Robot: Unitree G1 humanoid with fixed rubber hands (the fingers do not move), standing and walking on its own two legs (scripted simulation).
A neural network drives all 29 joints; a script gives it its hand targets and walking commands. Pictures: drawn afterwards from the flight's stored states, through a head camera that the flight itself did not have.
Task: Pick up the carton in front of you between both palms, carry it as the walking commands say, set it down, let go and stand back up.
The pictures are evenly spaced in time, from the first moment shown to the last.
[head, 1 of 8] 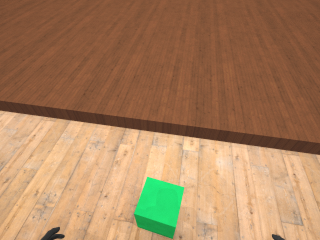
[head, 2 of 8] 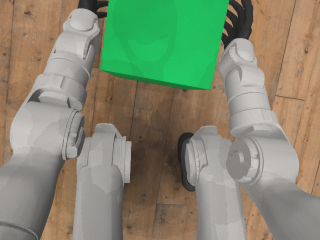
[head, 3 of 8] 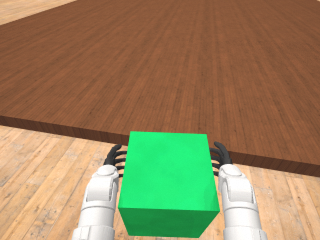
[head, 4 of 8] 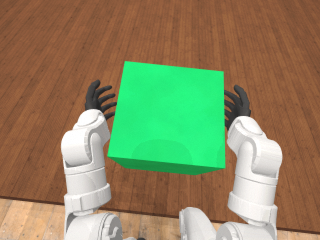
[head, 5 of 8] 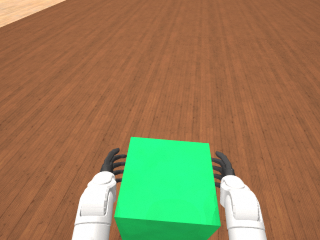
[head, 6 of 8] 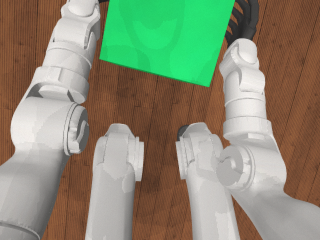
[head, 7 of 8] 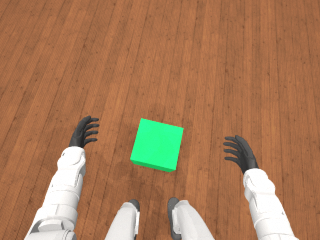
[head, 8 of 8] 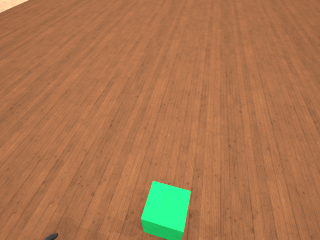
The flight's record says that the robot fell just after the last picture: no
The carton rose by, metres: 0.88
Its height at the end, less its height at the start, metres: +0.14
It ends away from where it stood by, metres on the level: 2.21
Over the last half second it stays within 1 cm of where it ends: yes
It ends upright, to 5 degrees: yes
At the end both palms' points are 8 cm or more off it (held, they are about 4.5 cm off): yes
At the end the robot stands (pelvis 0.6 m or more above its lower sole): yes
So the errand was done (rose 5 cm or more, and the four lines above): yes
